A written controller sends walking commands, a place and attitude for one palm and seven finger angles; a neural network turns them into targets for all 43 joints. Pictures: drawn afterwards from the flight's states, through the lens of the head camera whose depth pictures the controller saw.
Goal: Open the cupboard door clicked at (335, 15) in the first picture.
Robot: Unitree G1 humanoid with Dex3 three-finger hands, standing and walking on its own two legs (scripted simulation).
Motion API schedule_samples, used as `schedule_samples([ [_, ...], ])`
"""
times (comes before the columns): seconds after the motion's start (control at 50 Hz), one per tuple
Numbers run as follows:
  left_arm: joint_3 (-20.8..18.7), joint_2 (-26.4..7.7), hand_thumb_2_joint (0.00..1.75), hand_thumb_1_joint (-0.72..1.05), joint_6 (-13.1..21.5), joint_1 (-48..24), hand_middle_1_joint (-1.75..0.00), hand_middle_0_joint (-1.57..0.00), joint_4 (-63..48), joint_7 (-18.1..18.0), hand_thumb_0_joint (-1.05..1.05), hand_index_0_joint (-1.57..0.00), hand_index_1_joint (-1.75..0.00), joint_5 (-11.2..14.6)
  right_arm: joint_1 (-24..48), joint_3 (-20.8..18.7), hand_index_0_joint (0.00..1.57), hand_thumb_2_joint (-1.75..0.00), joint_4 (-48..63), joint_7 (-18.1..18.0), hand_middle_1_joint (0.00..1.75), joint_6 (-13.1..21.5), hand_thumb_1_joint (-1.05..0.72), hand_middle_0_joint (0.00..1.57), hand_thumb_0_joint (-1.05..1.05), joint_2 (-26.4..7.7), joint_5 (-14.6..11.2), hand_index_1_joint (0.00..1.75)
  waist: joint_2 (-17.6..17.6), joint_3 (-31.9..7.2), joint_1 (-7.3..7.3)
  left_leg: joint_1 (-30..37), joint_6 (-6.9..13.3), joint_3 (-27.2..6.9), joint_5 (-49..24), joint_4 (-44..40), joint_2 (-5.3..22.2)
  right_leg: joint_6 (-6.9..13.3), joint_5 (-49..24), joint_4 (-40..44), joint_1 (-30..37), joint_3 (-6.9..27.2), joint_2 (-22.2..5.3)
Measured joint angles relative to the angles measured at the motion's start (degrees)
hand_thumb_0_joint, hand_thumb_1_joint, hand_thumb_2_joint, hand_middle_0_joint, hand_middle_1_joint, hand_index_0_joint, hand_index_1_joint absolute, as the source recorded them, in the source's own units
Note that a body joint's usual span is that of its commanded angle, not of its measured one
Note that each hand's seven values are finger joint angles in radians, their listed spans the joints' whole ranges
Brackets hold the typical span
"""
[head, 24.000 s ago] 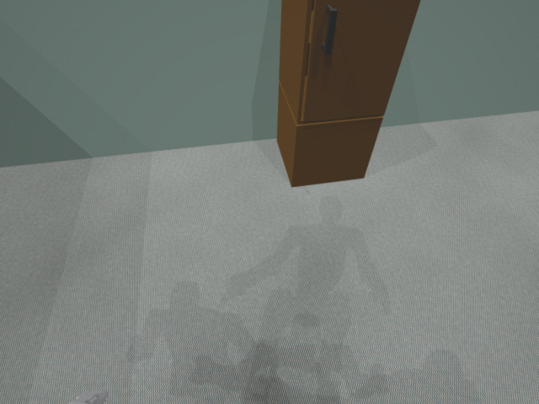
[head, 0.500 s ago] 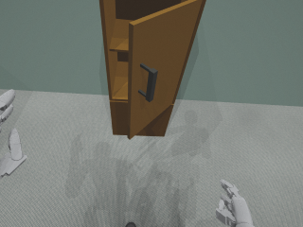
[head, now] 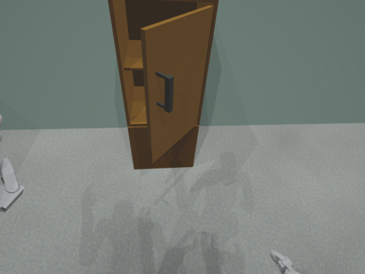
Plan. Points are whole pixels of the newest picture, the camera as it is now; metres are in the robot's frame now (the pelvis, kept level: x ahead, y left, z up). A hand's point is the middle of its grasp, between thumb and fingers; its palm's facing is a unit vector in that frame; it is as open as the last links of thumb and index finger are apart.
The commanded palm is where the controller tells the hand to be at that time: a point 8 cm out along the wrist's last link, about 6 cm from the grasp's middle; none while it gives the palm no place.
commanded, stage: stop stepping back and stand still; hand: left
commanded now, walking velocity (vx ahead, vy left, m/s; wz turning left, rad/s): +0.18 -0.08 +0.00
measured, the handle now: (164, 92) +0.68 +0.07 +0.04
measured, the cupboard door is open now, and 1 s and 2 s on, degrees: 47 47 47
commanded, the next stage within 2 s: let the arm hang, fingers relaxed in 0.44 s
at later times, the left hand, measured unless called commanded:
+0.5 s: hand (22, 207) +0.18 +0.24 +0.17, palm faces +0.45 -0.77 -0.45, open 7.4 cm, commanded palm +0.12 +0.28 +0.18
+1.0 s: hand out of the picture -0.07 +0.19 -0.17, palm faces +0.08 -0.97 -0.22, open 7.1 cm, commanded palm none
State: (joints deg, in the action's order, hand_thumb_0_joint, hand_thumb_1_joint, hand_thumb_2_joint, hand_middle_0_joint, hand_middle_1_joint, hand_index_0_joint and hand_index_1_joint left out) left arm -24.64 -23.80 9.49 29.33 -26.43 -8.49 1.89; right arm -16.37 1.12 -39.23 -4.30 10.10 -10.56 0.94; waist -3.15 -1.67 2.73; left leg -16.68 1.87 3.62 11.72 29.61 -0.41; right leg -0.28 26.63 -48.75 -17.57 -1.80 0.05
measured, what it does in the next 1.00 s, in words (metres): steps on the spot: left foot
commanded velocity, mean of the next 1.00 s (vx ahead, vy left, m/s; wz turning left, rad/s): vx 0.03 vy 0.01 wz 0.00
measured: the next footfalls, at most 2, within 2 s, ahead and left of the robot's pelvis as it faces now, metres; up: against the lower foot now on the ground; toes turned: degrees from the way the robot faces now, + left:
left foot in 0.42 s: +0.04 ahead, +0.13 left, +0.00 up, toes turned +5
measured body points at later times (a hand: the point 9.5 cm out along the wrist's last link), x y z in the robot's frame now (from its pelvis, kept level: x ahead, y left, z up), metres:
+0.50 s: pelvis -0.01 -0.02 +0.00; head -0.02 -0.03 +0.45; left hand +0.15 +0.28 +0.19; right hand +0.15 -0.27 -0.08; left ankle +0.00 +0.12 -0.73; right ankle -0.01 -0.08 -0.73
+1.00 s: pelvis -0.04 +0.00 +0.01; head -0.01 +0.00 +0.46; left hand -0.07 +0.24 -0.15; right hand -0.04 -0.23 -0.15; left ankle +0.00 +0.12 -0.73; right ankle -0.01 -0.08 -0.73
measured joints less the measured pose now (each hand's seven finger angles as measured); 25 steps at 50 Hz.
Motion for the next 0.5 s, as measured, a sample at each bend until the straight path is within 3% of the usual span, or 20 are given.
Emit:
schedule_samples([
  [0.1,0.62,-1.84,0.9,0.89,1.35,5.37,-0.3,-0.21,-2.41,0.28,0.02,-0.21,-0.3,-0.74,-1.17,0.62,0.2,-0.9,2.49,0.41,0.3,-0.76,-0.9,0.21,0.01,0.99,0.39,0.3,2.04,-0.23,0.24,-0.07,-1.0,-0.06,-0.01,-1.66,1.13,1.37,-0.2,13.5,3.53,-4.88,0.37],
  [0.16,0.45,-2.46,0.9,0.89,1.64,4.93,-0.3,-0.21,-1.72,0.73,0.01,-0.21,-0.3,-0.79,-0.17,0.05,0.2,-0.9,1.89,0.29,0.3,-2.39,-0.9,0.21,0.01,0.32,0.27,0.3,2.92,0.23,-1.43,-6.78,-1.46,-1.39,8.3,13.72,0.84,5.23,-10.69,17.22,3.24,-4.96,0.67],
  [0.2,0.81,-1.11,0.9,0.89,2.42,3.49,-0.31,-0.21,0.3,0.98,0.01,-0.21,-0.3,-0.79,0.23,-0.35,0.2,-0.9,-0.11,0.4,0.3,-2.75,-0.9,0.21,0.01,-0.55,0.28,0.3,3.47,-0.12,-2.42,-10.34,-2.04,-2.11,7.89,24.24,0.97,5.79,-11.45,17.65,3.5,-5.08,0.88],
  [0.24,1.15,0.76,0.9,0.89,2.76,2.13,-0.31,-0.21,2.46,1.02,0.01,-0.21,-0.3,-0.85,-0.17,-0.71,0.2,-0.9,-1.02,0.3,0.3,-2.96,-0.9,0.21,0.01,-1.33,0.09,0.3,3.61,-1.07,-2.87,-11.42,-2.25,-1.68,6.01,27.18,1.62,5.66,-11.31,19.47,4.28,-5.22,0.76],
  [0.28,1.6,2.38,0.9,0.89,2.98,1.05,-0.31,-0.21,4.23,0.8,0.01,-0.21,-0.3,-1.04,-0.52,-0.98,0.2,-0.9,-1.24,-0.12,0.3,-2.65,-0.9,0.21,0.01,-2.07,0.01,0.3,3.51,-1.55,-2.9,-10.12,-1.96,-0.85,4.96,23.72,2.32,5.48,-11.86,21.15,4.97,-5.52,0.37],
  [0.36,2.95,3.97,0.9,0.89,2.61,0.43,-0.3,-0.21,4.67,0.21,0.01,-0.21,-0.3,-1.17,-0.5,-1.57,0.2,-0.9,-0.48,-0.85,0.3,-1.62,-0.9,0.21,0.01,-3.51,0.03,0.3,3.33,-1.12,-3.07,-3.24,-0.93,0.28,4.37,9.02,2.85,5.23,-12.23,22.17,5.57,-6.05,-0.08],
  [0.42,3.5,4.1,0.9,0.89,2.51,0.97,-0.3,-0.21,2.69,-0.11,0.01,-0.21,-0.3,-0.99,0.07,-2.17,0.2,-0.9,1.03,-0.96,0.3,-1.15,-0.9,0.2,0.01,-4.85,-0.01,0.3,4.98,-0.36,-3.24,2.88,-0.19,-1.0,2.33,-1.28,3.51,4.89,-11.31,20.83,5.17,-6.75,1.28],
  [0.5,2.64,2.69,0.9,0.89,2.34,0.13,-0.3,-0.21,2.22,-0.06,0.01,-0.21,-0.3,-0.84,3.01,-2.41,0.2,-0.9,1.73,-0.69,0.3,-1.89,-0.91,0.2,0.01,-3.82,-0.56,0.3,3.67,2.07,-3.58,4.21,-3.49,-0.38,1.86,-2.01,3.19,4.55,-10.87,19.83,5.5,-5.87,0.79],
])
